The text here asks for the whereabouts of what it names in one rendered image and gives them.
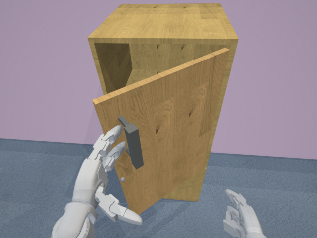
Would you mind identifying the right robot hand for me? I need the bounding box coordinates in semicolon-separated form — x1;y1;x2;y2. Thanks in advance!
223;189;263;238

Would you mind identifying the handle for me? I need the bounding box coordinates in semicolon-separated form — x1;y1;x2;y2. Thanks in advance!
118;116;144;169

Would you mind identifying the left robot forearm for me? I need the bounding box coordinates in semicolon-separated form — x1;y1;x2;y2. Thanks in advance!
51;201;98;238

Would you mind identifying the cupboard door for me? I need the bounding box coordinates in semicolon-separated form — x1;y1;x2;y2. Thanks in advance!
92;48;230;215

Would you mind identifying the left robot hand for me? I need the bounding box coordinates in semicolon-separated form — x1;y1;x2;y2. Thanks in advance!
72;125;143;225

